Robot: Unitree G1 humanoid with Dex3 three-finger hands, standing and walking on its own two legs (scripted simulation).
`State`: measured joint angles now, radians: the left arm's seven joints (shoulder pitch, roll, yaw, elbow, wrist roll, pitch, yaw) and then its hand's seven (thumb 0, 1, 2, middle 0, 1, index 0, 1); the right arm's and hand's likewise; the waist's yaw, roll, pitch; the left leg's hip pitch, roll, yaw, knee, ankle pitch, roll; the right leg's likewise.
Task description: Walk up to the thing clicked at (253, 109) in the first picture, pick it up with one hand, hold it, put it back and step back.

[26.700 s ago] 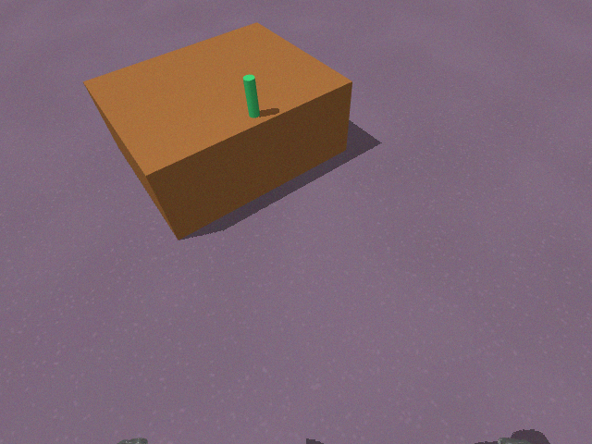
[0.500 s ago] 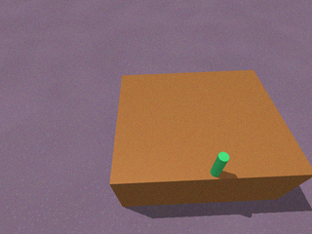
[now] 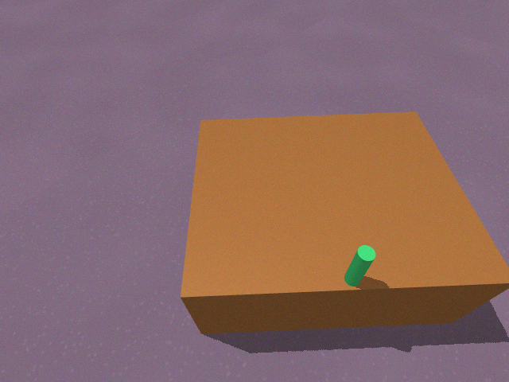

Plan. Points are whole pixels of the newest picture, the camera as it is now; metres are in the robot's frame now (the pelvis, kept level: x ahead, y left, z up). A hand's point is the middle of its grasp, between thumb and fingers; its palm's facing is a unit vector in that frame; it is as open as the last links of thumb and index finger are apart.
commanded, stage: stand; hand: right
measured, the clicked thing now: (358, 267) +0.42 -0.25 -0.31
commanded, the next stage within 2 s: step back in 1.12 s
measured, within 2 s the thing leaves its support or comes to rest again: neither
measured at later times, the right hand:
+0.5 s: hand out of the picture +0.08 -0.25 -0.16, palm faces -0.02 +0.94 -0.34, open 7.4 cm
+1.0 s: hand out of the picture +0.09 -0.25 -0.16, palm faces -0.02 +0.94 -0.35, open 7.4 cm
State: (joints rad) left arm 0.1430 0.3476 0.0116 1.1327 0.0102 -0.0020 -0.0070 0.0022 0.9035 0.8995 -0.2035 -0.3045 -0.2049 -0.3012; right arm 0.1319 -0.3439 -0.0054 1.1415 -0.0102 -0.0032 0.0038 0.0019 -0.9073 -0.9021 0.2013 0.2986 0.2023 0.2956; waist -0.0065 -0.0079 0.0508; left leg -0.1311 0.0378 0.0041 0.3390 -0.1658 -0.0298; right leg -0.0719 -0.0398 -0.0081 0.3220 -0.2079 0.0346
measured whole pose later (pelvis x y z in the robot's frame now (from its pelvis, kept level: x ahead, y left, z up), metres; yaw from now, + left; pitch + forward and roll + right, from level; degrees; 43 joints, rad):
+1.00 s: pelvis +0.02 +0.00 +0.00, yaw +1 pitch -2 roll +0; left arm 0.12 0.35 0.01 1.12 0.01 -0.01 0.00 0.00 0.90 0.90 -0.20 -0.30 -0.21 -0.30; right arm 0.10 -0.35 0.00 1.13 -0.01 -0.01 0.00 0.00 -0.91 -0.90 0.20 0.30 0.20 0.30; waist 0.00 -0.01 0.05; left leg -0.12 0.03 -0.01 0.33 -0.18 -0.03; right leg -0.05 -0.04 -0.02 0.31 -0.23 0.03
